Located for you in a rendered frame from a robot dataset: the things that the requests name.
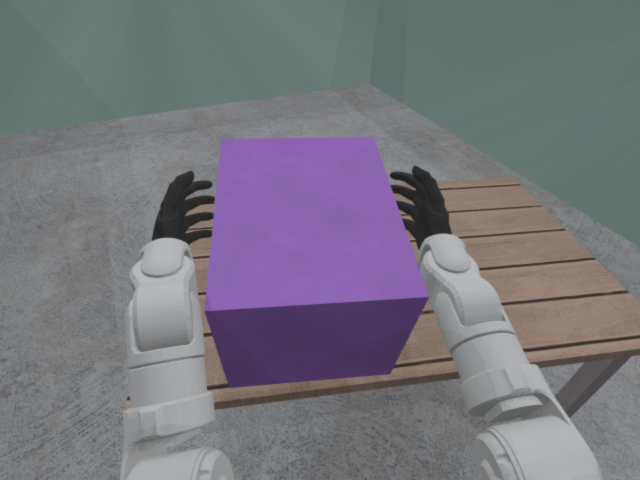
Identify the right robot forearm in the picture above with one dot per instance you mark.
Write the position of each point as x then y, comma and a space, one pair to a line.
497, 379

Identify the right robot hand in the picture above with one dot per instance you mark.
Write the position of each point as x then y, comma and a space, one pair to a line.
429, 212

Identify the table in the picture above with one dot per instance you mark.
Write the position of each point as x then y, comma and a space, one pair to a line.
563, 305

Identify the left robot hand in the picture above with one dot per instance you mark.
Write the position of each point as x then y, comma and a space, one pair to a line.
171, 221

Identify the robot left upper arm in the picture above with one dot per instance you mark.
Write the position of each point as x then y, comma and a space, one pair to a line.
197, 464

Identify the robot right upper arm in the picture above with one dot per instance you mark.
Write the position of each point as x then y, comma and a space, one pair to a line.
544, 448

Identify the carton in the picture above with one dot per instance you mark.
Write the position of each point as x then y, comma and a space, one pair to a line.
311, 275

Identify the left robot forearm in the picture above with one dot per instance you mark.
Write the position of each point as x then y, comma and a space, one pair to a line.
169, 401

